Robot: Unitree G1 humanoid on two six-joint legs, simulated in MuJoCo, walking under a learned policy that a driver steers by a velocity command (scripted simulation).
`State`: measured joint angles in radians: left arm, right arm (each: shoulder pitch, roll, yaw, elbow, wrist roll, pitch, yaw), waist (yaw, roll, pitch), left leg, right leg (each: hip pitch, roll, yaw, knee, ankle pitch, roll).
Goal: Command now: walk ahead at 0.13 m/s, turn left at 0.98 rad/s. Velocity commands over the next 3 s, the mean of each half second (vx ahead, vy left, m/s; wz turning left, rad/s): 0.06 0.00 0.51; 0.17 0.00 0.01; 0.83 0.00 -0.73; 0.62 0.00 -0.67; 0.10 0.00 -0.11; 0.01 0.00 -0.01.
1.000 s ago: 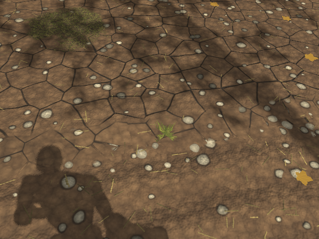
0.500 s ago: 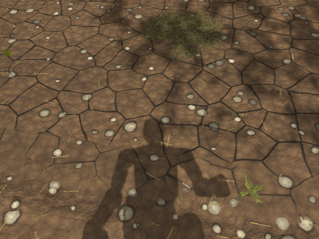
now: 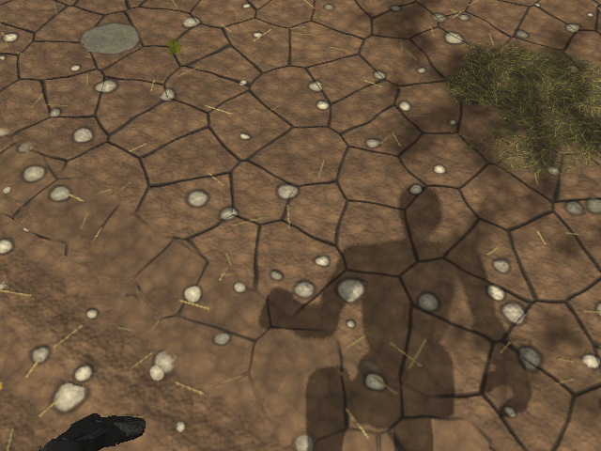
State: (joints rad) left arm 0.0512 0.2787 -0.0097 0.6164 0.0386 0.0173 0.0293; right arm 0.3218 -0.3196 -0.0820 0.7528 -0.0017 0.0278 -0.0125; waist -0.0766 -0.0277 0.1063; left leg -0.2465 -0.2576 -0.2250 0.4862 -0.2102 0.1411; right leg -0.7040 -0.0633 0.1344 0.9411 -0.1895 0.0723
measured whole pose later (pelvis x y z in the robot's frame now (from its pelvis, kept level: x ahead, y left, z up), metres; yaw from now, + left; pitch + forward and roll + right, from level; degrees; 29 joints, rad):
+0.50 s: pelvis +0.08 -0.07 +0.01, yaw +14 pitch -1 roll +1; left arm 0.25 0.27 0.01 0.75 0.02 0.03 0.01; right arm 0.17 -0.30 -0.03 0.75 -0.01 0.08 0.01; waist 0.04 0.01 0.07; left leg -0.26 -0.09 -0.10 0.71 -0.46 0.00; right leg -0.30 0.03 0.03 0.45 -0.14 -0.04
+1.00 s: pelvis +0.14 -0.07 +0.01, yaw +13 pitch +0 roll +1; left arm 0.27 0.30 0.04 0.89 0.02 0.00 -0.04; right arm 0.34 -0.28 -0.04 0.94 -0.03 -0.04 -0.02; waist 0.00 0.01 -0.03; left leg 0.00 -0.03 -0.02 0.26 -0.27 0.05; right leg -0.42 -0.02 -0.02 0.76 -0.31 -0.05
